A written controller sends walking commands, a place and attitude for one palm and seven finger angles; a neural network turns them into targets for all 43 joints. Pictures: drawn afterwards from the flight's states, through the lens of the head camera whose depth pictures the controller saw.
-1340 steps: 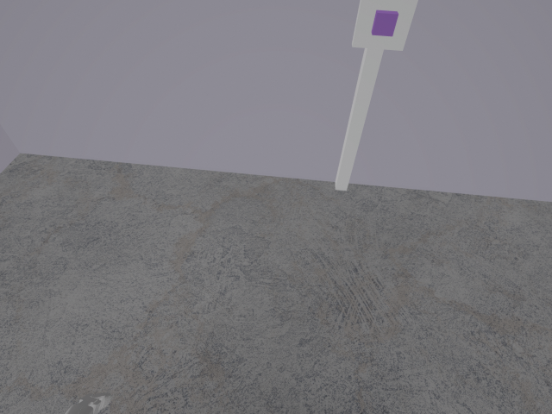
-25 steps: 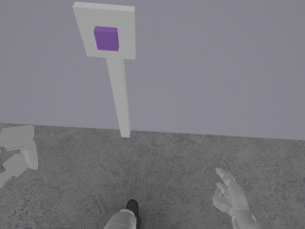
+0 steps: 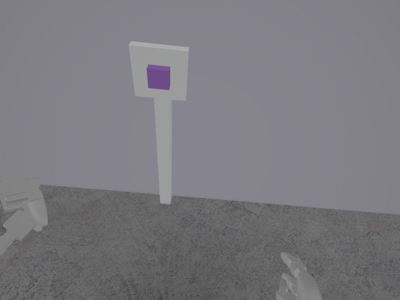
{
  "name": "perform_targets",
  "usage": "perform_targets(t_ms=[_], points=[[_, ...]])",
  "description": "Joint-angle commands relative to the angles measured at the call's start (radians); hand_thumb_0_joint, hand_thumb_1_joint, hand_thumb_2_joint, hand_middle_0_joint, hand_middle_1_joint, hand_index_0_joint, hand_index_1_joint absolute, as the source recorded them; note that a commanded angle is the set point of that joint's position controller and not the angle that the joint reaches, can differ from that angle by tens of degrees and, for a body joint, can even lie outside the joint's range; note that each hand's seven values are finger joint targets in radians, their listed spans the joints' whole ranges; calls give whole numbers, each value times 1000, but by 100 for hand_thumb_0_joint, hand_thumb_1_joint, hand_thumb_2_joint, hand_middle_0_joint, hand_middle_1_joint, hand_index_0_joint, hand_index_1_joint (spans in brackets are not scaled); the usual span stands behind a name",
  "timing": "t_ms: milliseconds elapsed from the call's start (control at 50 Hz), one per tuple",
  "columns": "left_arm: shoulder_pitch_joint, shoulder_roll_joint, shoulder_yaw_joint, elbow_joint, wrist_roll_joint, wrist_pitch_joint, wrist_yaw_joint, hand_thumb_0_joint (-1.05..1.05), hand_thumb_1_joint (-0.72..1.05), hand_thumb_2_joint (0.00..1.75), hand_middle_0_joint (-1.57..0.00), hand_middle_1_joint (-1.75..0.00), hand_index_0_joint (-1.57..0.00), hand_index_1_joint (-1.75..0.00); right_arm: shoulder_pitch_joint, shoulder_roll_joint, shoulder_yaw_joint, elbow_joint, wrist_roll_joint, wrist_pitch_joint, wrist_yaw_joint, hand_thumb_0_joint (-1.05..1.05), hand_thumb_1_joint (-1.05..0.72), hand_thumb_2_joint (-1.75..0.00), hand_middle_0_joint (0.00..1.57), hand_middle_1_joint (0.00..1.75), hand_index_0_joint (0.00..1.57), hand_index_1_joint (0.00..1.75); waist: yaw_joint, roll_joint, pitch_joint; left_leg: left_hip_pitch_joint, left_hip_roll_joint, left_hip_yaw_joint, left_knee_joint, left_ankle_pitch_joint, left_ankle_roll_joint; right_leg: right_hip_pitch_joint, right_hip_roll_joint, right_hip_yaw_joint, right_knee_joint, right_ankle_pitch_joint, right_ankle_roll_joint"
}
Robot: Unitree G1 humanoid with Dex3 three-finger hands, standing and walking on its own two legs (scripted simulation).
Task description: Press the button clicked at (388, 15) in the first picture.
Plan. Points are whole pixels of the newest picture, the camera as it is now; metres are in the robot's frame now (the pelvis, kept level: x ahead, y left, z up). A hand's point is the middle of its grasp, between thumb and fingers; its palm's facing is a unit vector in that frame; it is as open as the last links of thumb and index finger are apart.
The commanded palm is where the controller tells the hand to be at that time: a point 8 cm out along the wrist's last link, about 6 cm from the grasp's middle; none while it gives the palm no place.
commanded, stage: stop stepping back and stand still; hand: left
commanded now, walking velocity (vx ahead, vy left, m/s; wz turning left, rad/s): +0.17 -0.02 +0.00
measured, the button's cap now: (159, 77) +0.75 +0.17 +0.07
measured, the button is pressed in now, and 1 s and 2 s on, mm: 0 0 0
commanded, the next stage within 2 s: let the arm hang, fingers relaxed in 0.32 s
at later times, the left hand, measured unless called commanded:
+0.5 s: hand (64, 236) +0.20 +0.24 +0.08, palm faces +0.23 -0.84 -0.49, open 3.0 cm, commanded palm none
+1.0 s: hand out of the picture -0.04 +0.21 -0.16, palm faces +0.06 -0.96 -0.27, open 5.5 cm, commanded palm none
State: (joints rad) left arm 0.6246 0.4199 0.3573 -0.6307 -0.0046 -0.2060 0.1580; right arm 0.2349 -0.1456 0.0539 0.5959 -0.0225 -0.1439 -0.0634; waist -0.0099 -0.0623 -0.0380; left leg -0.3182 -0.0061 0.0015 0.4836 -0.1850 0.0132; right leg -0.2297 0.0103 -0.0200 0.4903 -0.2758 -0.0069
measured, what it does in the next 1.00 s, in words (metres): stands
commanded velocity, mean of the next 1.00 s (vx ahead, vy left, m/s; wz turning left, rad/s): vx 0.03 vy -0.01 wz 0.00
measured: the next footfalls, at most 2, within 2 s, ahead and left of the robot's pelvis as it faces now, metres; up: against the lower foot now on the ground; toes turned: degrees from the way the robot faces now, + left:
none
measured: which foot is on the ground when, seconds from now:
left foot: down 0.00-1.00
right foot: down 0.00-1.00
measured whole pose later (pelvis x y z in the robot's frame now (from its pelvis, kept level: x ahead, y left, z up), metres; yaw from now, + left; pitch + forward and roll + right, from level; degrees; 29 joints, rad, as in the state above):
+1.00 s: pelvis -0.02 +0.00 +0.00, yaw +3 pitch -1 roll +0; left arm 0.31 0.22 0.02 1.07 0.02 0.02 0.01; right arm 0.33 -0.18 -0.01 1.04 -0.03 0.03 -0.01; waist 0.00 0.03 0.04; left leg -0.21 0.03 0.03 0.46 -0.23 -0.01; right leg -0.24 0.00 -0.11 0.42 -0.16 -0.04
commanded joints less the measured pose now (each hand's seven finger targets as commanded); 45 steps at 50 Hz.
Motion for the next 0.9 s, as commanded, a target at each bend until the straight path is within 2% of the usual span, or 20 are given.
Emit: perform_targets(t_ms=[0, 40, 60, 140, 180, 200, 240, 280, 320, 360, 380, 400, 420, 460, 520, 560, 620, 660, 760, 880], points=[[-60, 122, 115, -78, -26, -30, 19, 0, 90, 90, -130, -150, -130, -150, -123, -175, -93, -130, 7, -7, -21, 0, -90, -90, 20, 30, 20, 30, 0, -73, 26, -41, 10, 2, 219, -257, -10, -163, -203, 330, -309, -513, -144], [-89, 100, 95, -80, -31, -24, 21, 0, 90, 90, -130, -150, -130, -150, -114, -174, -91, -118, 14, 7, -19, 0, -90, -90, 20, 30, 20, 30, 4, -142, 38, -149, 15, -2, 455, -194, -3, -102, -300, 384, -324, -323, -209], [-102, 101, 96, -81, -29, -30, 18, 0, 90, 90, -130, -150, -130, -150, -108, -175, -86, -115, 14, 6, -16, 0, -90, -90, 20, 30, 20, 30, -6, -124, 9, -161, 33, -10, 409, -184, 1, -43, -290, 319, -271, -172, -202], [-109, 70, 51, -84, -23, -31, 20, 0, 90, 90, -130, -150, -130, -150, -107, -174, -73, -114, 11, -4, -33, 0, -90, -90, 20, 30, 20, 30, -20, 79, 49, 137, 58, -8, -45, -209, 21, -252, -139, 104, -95, -329, -84], [-139, 87, 54, -185, -13, -54, 25, 0, 90, 90, -130, -150, -130, -150, -102, -200, -77, -142, 13, -18, -38, 0, -90, -90, 20, 30, 20, 30, -17, 377, 39, 147, 305, -431, -295, -427, 113, -312, 2, -13, 266, -205, 1], [-146, 124, 94, -215, -6, -63, 32, 0, 90, 90, -130, -150, -130, -150, -98, -180, -77, -146, 7, -27, -33, 0, -90, -90, 20, 30, 20, 30, -12, 300, 33, 132, 343, -478, -309, -307, 171, -315, 12, 6, 383, -212, 11], [-113, 141, 118, -197, -7, -63, 25, 0, 90, 90, -130, -150, -130, -150, -93, -165, -75, -114, -1, -45, -25, 0, -90, -90, 20, 30, 20, 30, -4, 216, 4, 100, 308, -379, -269, -176, 158, -244, -32, 24, 371, -206, 10], [-93, 137, 109, -224, -9, -52, 26, 0, 90, 90, -130, -150, -130, -150, -99, -171, -70, -116, 8, -59, -15, 0, -90, -90, 20, 30, 20, 30, 10, 237, -9, 74, 263, -225, -208, -15, 125, -134, -33, -9, 225, -147, 19], [-37, 100, 82, -170, -2, -44, 25, 0, 90, 90, -130, -150, -130, -150, -97, -180, -71, -114, 15, -59, -10, 0, -90, -90, 20, 30, 20, 30, 11, 272, 3, -40, 210, -113, -171, -96, 82, 27, -15, -53, 80, -50, 19], [-27, 112, 94, -126, 0, -46, 20, 0, 90, 90, -130, -150, -130, -150, -105, -180, -76, -120, 11, -45, -8, 0, -90, -90, 20, 30, 20, 30, 4, 161, 45, -139, 125, -45, -94, -231, 40, 85, -47, 37, -87, -21, -10], [-17, 120, 109, -86, -4, -44, 17, 0, 90, 90, -130, -150, -130, -150, -105, -178, -82, -127, 6, -33, -8, 0, -90, -90, 20, 30, 20, 30, 2, 44, 69, -130, 64, -15, 20, -239, 18, 6, -124, 173, -189, -114, -49], [-110, -11, -232, 700, 77, 135, -127, 0, 90, 90, -130, -150, -130, -150, -89, -268, -133, 92, 14, -22, 76, 0, -90, -90, 20, 30, 20, 30, -25, -29, 47, -142, 53, 11, 284, -168, -10, -105, -315, 232, -73, 287, -108], [-150, -4, -221, 727, 56, 191, -146, 0, 90, 90, -126, -146, -126, -146, -3, -184, -123, 88, 29, 46, 79, 0, -90, -90, 20, 30, 20, 30, -42, -42, -52, -10, 62, -10, 269, -279, -31, -179, -334, 243, -96, 129, -143], [-214, -70, -239, 746, 45, 209, -145, 0, 90, 90, -119, -138, -119, -138, 54, -168, -105, 98, 14, 104, 80, 0, -90, -90, 20, 30, 20, 30, -37, -96, -2, 23, 53, -5, 286, -222, -15, -294, -249, 142, -112, -229, -113], [-268, -77, -277, 896, 43, 211, -148, 0, 90, 90, -108, -126, -108, -126, 51, -188, -95, 98, -8, 129, 80, 0, -90, -90, 20, 30, 20, 30, -25, -206, 30, 3, 54, -38, 170, -5, 23, -184, -188, 77, -25, 64, -78], [-299, -70, -287, 1005, 44, 211, -148, 0, 90, 90, -101, -118, -101, -118, 18, -201, -93, 111, -16, 134, 68, 0, -90, -90, 20, 30, 20, 30, -7, -186, 18, 22, 75, -63, 107, 78, 24, -116, -171, 81, -26, 188, -55], [-335, -67, -295, 1181, 29, 215, -145, 0, 90, 90, -90, -106, -90, -106, 6, -186, -79, 171, -15, 133, 61, 0, -90, -90, 20, 30, 20, 30, 8, 113, 37, -17, 112, -103, -16, 137, 32, -38, -119, 52, 18, 156, -32], [-314, -71, -304, 1293, 24, 208, -140, 0, 90, 90, -82, -98, -82, -98, -4, -176, -72, 209, -11, 133, 56, 0, -90, -90, 20, 30, 20, 30, 24, 195, 20, -27, 112, -90, -61, 66, 28, 30, -106, 62, -23, 111, -38], [-319, -85, -302, 1459, 20, 199, -136, 0, 90, 90, -64, -78, -64, -78, 64, -138, -75, 290, -7, 148, 47, 0, -90, -90, 20, 30, 20, 30, 13, 219, 2, 8, 89, -49, -83, -99, 15, 59, -126, 77, -140, -2, -59], [-347, -71, -310, 1591, 18, 194, -136, 0, 90, 90, -42, -54, -42, -54, 133, -149, -85, 376, 0, 155, 43, 0, -90, -90, 20, 30, 20, 30, -3, 43, 70, 85, 90, -30, -92, -79, 18, -20, -134, 77, -223, -80, -64]])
